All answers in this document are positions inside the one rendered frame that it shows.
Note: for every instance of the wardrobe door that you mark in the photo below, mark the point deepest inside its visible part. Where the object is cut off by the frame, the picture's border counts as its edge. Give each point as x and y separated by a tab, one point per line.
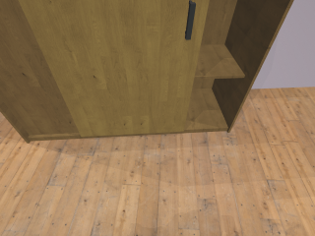
27	86
123	67

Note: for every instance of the handle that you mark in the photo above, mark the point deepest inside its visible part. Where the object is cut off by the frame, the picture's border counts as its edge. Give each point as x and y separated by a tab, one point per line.
190	20

